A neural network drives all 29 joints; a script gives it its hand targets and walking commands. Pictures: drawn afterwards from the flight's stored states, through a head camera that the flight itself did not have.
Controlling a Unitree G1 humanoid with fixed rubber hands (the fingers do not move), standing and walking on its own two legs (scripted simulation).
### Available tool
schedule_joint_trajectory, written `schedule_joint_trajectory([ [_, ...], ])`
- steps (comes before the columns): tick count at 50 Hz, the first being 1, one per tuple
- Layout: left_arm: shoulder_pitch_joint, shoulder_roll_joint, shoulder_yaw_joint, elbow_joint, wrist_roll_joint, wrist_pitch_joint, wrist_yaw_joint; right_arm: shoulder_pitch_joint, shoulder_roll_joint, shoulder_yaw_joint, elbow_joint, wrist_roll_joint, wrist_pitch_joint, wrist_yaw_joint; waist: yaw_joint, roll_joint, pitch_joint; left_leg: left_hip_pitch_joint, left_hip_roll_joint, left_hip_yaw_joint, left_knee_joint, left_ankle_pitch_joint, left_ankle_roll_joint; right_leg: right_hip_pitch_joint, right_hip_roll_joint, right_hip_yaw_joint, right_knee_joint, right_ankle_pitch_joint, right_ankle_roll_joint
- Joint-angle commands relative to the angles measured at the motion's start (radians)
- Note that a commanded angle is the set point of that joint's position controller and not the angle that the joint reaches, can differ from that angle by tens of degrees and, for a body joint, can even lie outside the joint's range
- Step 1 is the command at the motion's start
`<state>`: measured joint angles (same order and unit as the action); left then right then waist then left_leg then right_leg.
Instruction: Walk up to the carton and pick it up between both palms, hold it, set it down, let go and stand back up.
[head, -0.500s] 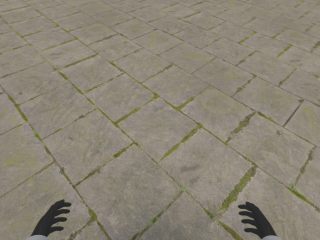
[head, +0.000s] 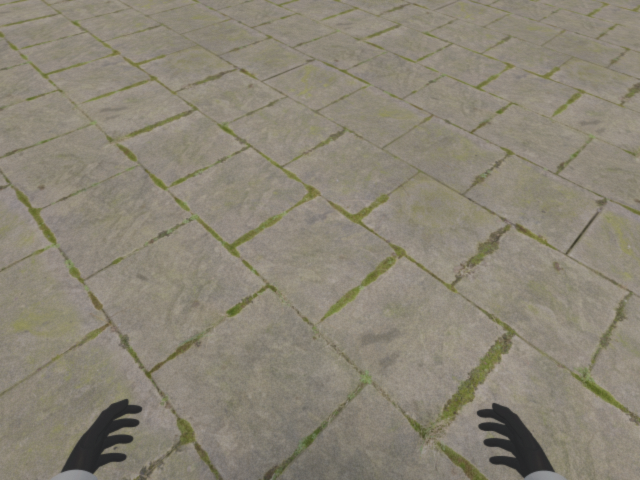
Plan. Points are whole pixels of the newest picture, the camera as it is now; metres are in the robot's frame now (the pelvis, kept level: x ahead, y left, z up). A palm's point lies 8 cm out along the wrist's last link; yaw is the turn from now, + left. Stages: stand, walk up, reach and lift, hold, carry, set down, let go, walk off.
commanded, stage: stand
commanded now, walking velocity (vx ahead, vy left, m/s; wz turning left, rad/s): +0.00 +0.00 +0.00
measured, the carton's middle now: out of the picture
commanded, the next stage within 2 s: walk up in 0.20 s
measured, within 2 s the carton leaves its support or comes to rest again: neither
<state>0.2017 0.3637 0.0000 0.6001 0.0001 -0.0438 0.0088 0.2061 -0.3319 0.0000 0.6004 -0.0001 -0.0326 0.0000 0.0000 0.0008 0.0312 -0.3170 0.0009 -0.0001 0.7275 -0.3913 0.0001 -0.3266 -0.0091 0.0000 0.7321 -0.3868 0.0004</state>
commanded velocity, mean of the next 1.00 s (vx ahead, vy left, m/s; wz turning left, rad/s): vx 0.00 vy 0.00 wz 0.00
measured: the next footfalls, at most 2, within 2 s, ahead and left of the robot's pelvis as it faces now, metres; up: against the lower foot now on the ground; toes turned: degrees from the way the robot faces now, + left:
left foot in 0.66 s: +0.09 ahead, +0.21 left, +0.00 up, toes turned +17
right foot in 0.90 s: +0.11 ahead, +0.06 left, +0.00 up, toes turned +21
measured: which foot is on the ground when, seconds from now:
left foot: down 0.00-0.40, up 0.42-0.64, down 0.66-0.92, up 0.94-1.00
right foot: down 0.00-0.68, up 0.70-0.88, down 0.90-1.00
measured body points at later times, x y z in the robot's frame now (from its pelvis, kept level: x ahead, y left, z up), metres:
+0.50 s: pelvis -0.01 +0.01 +0.00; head +0.01 +0.01 +0.45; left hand +0.13 +0.32 -0.06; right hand +0.16 -0.26 -0.08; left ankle +0.01 +0.12 -0.69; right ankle +0.00 -0.12 -0.72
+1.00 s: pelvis +0.00 +0.11 +0.02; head +0.04 +0.12 +0.47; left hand -0.05 +0.47 -0.03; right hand +0.26 -0.10 -0.07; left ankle +0.01 +0.21 -0.68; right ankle +0.07 +0.05 -0.72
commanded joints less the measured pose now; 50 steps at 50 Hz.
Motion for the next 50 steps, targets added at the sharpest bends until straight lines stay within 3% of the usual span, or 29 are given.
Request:
schedule_joint_trajectory([
  [1, -0.062, 0.2, 0.073, -0.008, 0.025, -0.027, 0.008, -0.058, -0.225, -0.076, -0.009, -0.018, -0.025, -0.008, 0.002, -0.019, -0.036, 0.014, 0.081, -0.113, -0.139, 0.263, 0.074, 0.026, -0.083, 0.111, -0.144, 0.242, -0.08],
  [19, -0.066, 0.207, 0.075, 0.001, 0.025, -0.027, 0.007, -0.066, -0.228, -0.075, -0.004, -0.018, -0.028, -0.004, 0.002, -0.021, -0.026, 0.004, 0.088, -0.124, -0.162, 0.235, 0.078, 0.027, -0.083, 0.115, -0.16, 0.214, -0.078],
  [20, 0.095, 0.375, 0.146, 0.017, 0.012, -0.039, 0.014, -0.04, -0.289, -0.124, -0.128, -0.071, 0.032, 0.055, 0.064, -0.033, 0.003, -0.403, 0.047, -0.267, -0.037, 0.202, 0.132, 0.295, -0.186, 0.158, -0.194, 0.124, -0.147],
  [21, 0.172, 0.437, 0.168, 0.025, 0.022, -0.046, 0.027, -0.107, -0.238, -0.112, -0.169, -0.076, 0.049, 0.097, 0.105, -0.19, 0.004, -0.579, -0.022, -0.084, 0.135, -0.026, 0.076, 0.43, -0.426, 0.333, -0.392, 0.129, -0.234],
  [22, 0.149, 0.437, 0.178, 0.019, 0.022, -0.052, 0.032, -0.15, -0.258, -0.117, -0.18, -0.097, 0.061, 0.106, 0.099, -0.118, 0.01, -0.585, 0.078, -0.063, 0.271, -0.083, 0.042, 0.379, -0.55, 0.385, -0.444, 0.185, -0.289],
  [23, 0.128, 0.413, 0.176, -0.002, 0.025, -0.059, 0.038, -0.163, -0.295, -0.125, -0.172, -0.097, 0.06, 0.116, 0.098, -0.051, -0.008, -0.546, 0.108, -0.064, 0.314, -0.063, 0.032, 0.334, -0.536, 0.344, -0.435, 0.217, -0.304],
  [24, 0.098, 0.393, 0.172, -0.003, 0.024, -0.06, 0.043, -0.146, -0.298, -0.13, -0.157, -0.085, 0.056, 0.13, 0.08, -0.033, -0.021, -0.51, 0.133, -0.077, 0.287, -0.034, 0.026, 0.317, -0.486, 0.251, -0.41, 0.22, -0.277],
  [25, 0.073, 0.377, 0.169, -0.005, 0.026, -0.064, 0.043, -0.126, -0.294, -0.134, -0.151, -0.075, 0.052, 0.145, 0.059, -0.036, -0.035, -0.481, 0.153, -0.087, 0.248, -0.014, 0.021, 0.317, -0.456, 0.172, -0.382, 0.223, -0.26],
  [26, 0.059, 0.369, 0.165, -0.012, 0.025, -0.065, 0.041, -0.1, -0.298, -0.139, -0.135, -0.068, 0.051, 0.157, 0.05, -0.08, -0.058, -0.447, 0.145, -0.073, 0.235, 0.002, 0.015, 0.314, -0.431, 0.1, -0.366, 0.255, -0.25],
  [28, 0.045, 0.381, 0.173, -0.018, 0.024, -0.066, 0.034, -0.096, -0.287, -0.138, -0.125, -0.065, 0.052, 0.173, 0.037, -0.1, -0.07, -0.396, 0.147, -0.041, 0.155, 0.015, 0.022, 0.28, -0.437, 0.021, -0.339, 0.295, -0.248],
  [30, -0.012, 0.409, 0.175, -0.023, 0.027, -0.067, 0.02, -0.059, -0.291, -0.134, -0.105, -0.057, 0.054, 0.185, -0.009, -0.116, -0.106, -0.225, 0.133, 0.0, 0.051, 0.019, 0.038, 0.176, -0.428, -0.059, -0.321, 0.247, -0.221],
  [32, -0.098, 0.42, 0.172, -0.022, 0.036, -0.056, 0.01, 0.127, -0.309, -0.148, -0.043, -0.052, 0.058, 0.181, -0.125, -0.136, -0.141, 0.063, 0.064, 0.063, -0.067, 0.075, 0.058, -0.028, -0.37, -0.171, -0.188, 0.083, -0.149],
  [33, -0.098, 0.375, 0.156, -0.016, 0.041, -0.045, 0.006, 0.248, -0.343, -0.161, 0.01, -0.055, 0.054, 0.168, -0.178, 0.008, -0.175, 0.239, -0.013, 0.027, -0.131, 0.064, 0.09, -0.154, -0.261, -0.229, 0.054, 0.008, -0.101],
  [34, -0.077, 0.298, 0.121, -0.028, 0.033, -0.035, -0.001, 0.295, -0.41, -0.174, 0.022, -0.053, 0.052, 0.15, -0.198, 0.264, -0.099, 0.329, 0.008, -0.211, -0.307, -0.094, 0.147, -0.4, -0.123, -0.26, 0.314, -0.205, -0.057],
  [35, -0.087, 0.265, 0.094, -0.058, 0.013, -0.036, -0.002, 0.236, -0.483, -0.182, -0.007, -0.044, 0.054, 0.143, -0.155, 0.4, -0.04, 0.259, 0.158, -0.722, -0.55, -0.303, 0.219, -0.565, 0.001, -0.144, 0.43, -0.288, -0.024],
  [36, -0.1, 0.338, 0.099, -0.05, 0.022, -0.042, 0.003, 0.188, -0.493, -0.178, -0.026, -0.036, 0.06, 0.14, -0.12, 0.272, -0.029, 0.136, 0.208, -0.849, -0.615, -0.405, 0.265, -0.479, -0.015, -0.007, 0.441, -0.235, -0.021],
  [37, -0.067, 0.378, 0.11, -0.015, 0.017, -0.046, 0.003, 0.124, -0.467, -0.169, -0.044, -0.028, 0.061, 0.135, -0.073, 0.162, -0.01, 0.095, 0.193, -0.795, -0.601, -0.402, 0.257, -0.412, -0.026, 0.001, 0.411, -0.186, -0.02],
  [38, -0.028, 0.379, 0.114, 0.009, 0.018, -0.047, 0.002, 0.08, -0.433, -0.159, -0.054, -0.028, 0.06, 0.13, -0.038, 0.114, -0.002, 0.08, 0.16, -0.718, -0.567, -0.33, 0.223, -0.37, -0.037, 0.011, 0.367, -0.129, -0.021],
  [39, 0.005, 0.374, 0.114, 0.029, 0.015, -0.048, 0.007, 0.049, -0.412, -0.156, -0.067, -0.033, 0.058, 0.128, -0.019, 0.114, 0.0, 0.045, 0.117, -0.634, -0.547, -0.238, 0.186, -0.3, -0.038, 0.012, 0.277, -0.118, -0.024],
  [40, 0.046, 0.369, 0.116, 0.042, 0.016, -0.047, 0.008, 0.029, -0.4, -0.152, -0.079, -0.036, 0.058, 0.132, -0.005, 0.153, -0.011, -0.016, 0.076, -0.572, -0.545, -0.183, 0.157, -0.206, -0.015, -0.014, 0.19, -0.128, -0.025],
  [42, 0.108, 0.345, 0.119, 0.059, 0.016, -0.043, 0.016, -0.004, -0.374, -0.15, -0.101, -0.046, 0.06, 0.142, 0.015, 0.226, -0.016, -0.114, 0.038, -0.522, -0.578, -0.161, 0.101, -0.032, 0.055, -0.065, -0.007, -0.158, -0.039],
  [43, 0.165, 0.339, 0.123, 0.077, 0.013, -0.043, 0.024, -0.009, -0.362, -0.148, -0.108, -0.047, 0.061, 0.145, 0.035, 0.254, -0.034, -0.165, 0.03, -0.509, -0.603, -0.137, 0.064, 0.094, 0.078, -0.073, -0.139, -0.158, -0.064],
  [44, 0.232, 0.335, 0.127, 0.091, 0.012, -0.045, 0.034, -0.034, -0.345, -0.143, -0.117, -0.047, 0.061, 0.145, 0.066, 0.263, -0.081, -0.25, 0.006, -0.449, -0.597, -0.091, 0.024, 0.292, 0.083, -0.079, -0.283, -0.097, -0.089],
  [45, 0.328, 0.349, 0.137, 0.112, 0.012, -0.046, 0.041, -0.077, -0.31, -0.132, -0.141, -0.042, 0.06, 0.146, 0.121, 0.242, -0.138, -0.401, -0.055, -0.325, -0.561, -0.049, -0.07, 0.586, 0.069, -0.089, -0.429, 0.034, -0.106],
  [46, 0.364, 0.418, 0.162, 0.127, 0.014, -0.04, 0.052, -0.06, -0.236, -0.119, -0.135, -0.032, 0.055, 0.143, 0.144, -0.063, -0.19, -0.546, -0.17, -0.134, -0.304, -0.07, -0.1, 0.756, -0.102, 0.073, -0.557, -0.01, -0.115],
  [47, 0.193, 0.507, 0.19, 0.074, 0.028, -0.04, 0.057, -0.04, -0.206, -0.112, -0.133, -0.056, 0.055, 0.146, 0.097, -0.295, -0.153, -0.621, -0.084, -0.08, 0.09, 0.02, -0.041, 0.555, -0.517, 0.409, -0.583, -0.136, -0.182],
  [48, 0.042, 0.467, 0.183, 0.007, 0.029, -0.051, 0.06, 0.025, -0.293, -0.116, -0.093, -0.066, 0.056, 0.146, 0.024, -0.143, -0.138, -0.561, 0.033, -0.092, 0.251, 0.058, -0.038, 0.406, -0.574, 0.427, -0.613, -0.16, -0.227],
  [49, -0.006, 0.431, 0.166, -0.021, 0.024, -0.065, 0.057, 0.052, -0.343, -0.127, -0.063, -0.06, 0.056, 0.154, -0.017, -0.047, -0.15, -0.451, 0.066, -0.112, 0.296, 0.095, -0.033, 0.314, -0.519, 0.335, -0.591, -0.082, -0.213],
  [50, -0.004, 0.392, 0.149, -0.007, 0.022, -0.073, 0.046, 0.039, -0.355, -0.133, -0.049, -0.05, 0.057, 0.166, -0.024, -0.02, -0.148, -0.395, 0.086, -0.101, 0.284, 0.122, -0.034, 0.299, -0.43, 0.188, -0.534, 0.023, -0.179],
])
